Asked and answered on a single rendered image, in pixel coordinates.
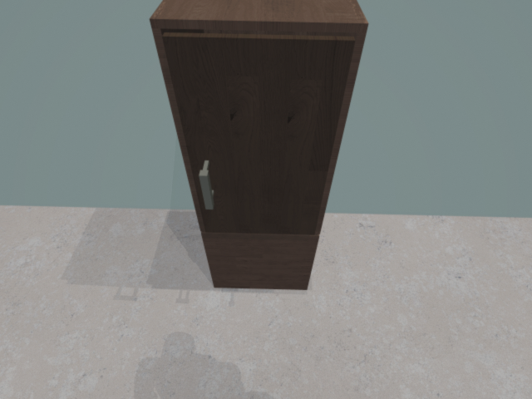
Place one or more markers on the handle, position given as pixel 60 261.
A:
pixel 207 192

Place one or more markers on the cupboard door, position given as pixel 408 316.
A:
pixel 263 110

